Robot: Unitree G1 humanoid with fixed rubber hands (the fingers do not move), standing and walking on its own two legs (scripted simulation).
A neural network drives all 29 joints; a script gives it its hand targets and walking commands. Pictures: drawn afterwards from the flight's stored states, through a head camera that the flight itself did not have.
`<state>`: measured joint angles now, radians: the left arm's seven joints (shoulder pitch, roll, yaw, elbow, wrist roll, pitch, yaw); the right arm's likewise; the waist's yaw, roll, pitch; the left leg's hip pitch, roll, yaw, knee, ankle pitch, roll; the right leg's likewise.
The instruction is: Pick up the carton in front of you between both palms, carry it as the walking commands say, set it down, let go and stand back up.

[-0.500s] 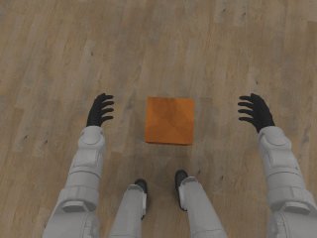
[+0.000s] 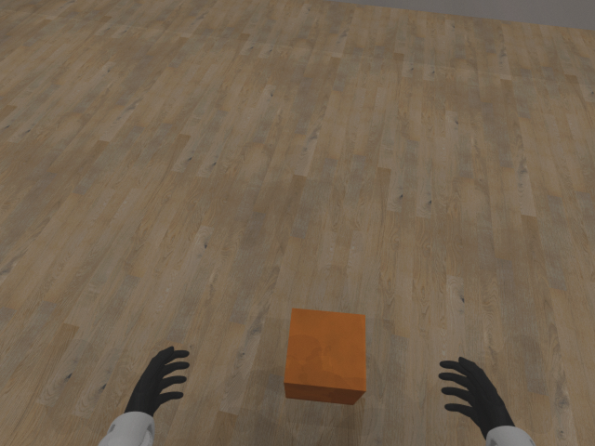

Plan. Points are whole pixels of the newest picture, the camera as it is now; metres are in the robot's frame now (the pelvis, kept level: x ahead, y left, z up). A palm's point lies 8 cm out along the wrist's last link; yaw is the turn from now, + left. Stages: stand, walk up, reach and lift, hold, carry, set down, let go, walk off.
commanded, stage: let go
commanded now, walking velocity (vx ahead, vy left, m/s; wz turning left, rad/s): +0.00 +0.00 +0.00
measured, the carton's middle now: (323, 358) +0.38 -0.06 -0.65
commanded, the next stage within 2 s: stand in 0.46 s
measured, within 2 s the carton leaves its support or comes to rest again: neither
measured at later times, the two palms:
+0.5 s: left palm (134, 428) +0.16 +0.23 -0.07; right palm (503, 420) +0.16 -0.25 -0.07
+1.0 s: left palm out of the picture +0.10 +0.26 -0.09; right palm out of the picture +0.11 -0.29 -0.10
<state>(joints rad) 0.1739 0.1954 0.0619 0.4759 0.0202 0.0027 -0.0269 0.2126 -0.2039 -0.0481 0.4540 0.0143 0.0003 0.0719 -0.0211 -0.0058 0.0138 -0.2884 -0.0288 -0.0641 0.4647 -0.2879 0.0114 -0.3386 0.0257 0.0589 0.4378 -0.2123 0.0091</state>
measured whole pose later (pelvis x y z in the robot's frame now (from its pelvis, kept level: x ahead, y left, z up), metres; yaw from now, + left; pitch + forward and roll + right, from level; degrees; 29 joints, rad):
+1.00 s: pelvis +0.00 -0.02 +0.00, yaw +1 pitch -2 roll +0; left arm 0.20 0.27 0.06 0.80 0.03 -0.02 0.03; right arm 0.23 -0.30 -0.06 0.74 -0.02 -0.01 -0.03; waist 0.00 0.03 0.03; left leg -0.14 -0.01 -0.07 0.51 -0.33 -0.01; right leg -0.20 0.04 0.03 0.51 -0.27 -0.02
